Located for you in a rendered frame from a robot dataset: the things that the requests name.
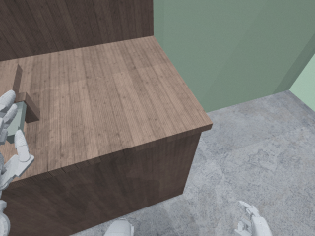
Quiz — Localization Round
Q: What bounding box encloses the left robot forearm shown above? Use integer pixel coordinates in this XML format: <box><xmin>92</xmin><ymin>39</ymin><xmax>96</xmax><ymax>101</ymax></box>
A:
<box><xmin>0</xmin><ymin>200</ymin><xmax>11</xmax><ymax>236</ymax></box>

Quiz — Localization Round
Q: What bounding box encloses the tap lever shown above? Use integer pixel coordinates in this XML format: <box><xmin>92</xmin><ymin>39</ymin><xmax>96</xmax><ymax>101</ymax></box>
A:
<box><xmin>6</xmin><ymin>101</ymin><xmax>27</xmax><ymax>144</ymax></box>

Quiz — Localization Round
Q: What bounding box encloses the robot left thigh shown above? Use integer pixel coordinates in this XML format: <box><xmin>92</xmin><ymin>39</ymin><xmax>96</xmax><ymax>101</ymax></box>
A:
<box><xmin>103</xmin><ymin>220</ymin><xmax>134</xmax><ymax>236</ymax></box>

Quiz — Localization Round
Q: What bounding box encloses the robot right hand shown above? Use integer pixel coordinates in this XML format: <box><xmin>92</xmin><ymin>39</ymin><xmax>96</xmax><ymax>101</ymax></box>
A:
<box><xmin>234</xmin><ymin>201</ymin><xmax>273</xmax><ymax>236</ymax></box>

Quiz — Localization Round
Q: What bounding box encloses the robot left hand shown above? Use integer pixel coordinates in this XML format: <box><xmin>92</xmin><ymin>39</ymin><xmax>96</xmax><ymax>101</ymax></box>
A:
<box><xmin>0</xmin><ymin>90</ymin><xmax>34</xmax><ymax>199</ymax></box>

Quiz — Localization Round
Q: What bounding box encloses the counter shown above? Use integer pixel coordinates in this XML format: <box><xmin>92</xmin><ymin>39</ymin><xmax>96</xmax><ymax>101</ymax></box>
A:
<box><xmin>0</xmin><ymin>0</ymin><xmax>213</xmax><ymax>236</ymax></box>

